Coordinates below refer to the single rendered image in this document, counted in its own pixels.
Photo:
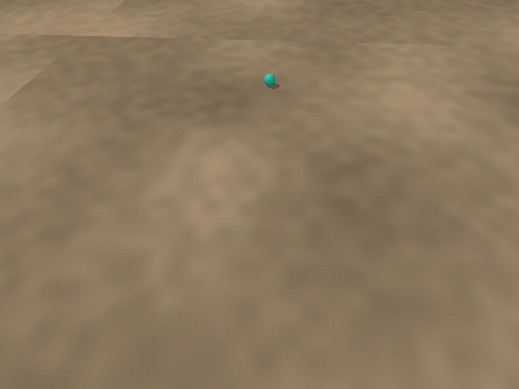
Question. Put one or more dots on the ball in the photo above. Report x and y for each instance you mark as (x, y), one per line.
(269, 79)

